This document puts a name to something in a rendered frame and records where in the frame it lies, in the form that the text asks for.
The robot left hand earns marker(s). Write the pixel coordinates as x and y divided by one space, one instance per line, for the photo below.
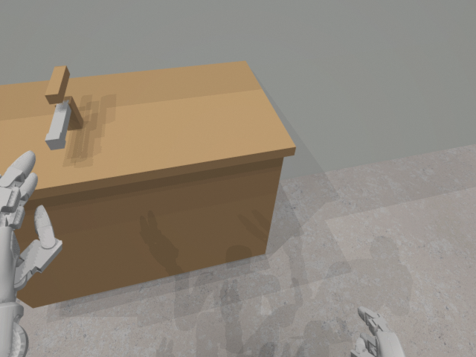
16 186

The robot left forearm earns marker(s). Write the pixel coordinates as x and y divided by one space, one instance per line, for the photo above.
13 338

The robot right hand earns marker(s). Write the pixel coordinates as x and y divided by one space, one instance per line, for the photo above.
385 344

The tap lever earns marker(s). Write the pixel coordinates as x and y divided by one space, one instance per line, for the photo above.
55 139

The counter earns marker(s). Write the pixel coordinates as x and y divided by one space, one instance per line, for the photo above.
163 172

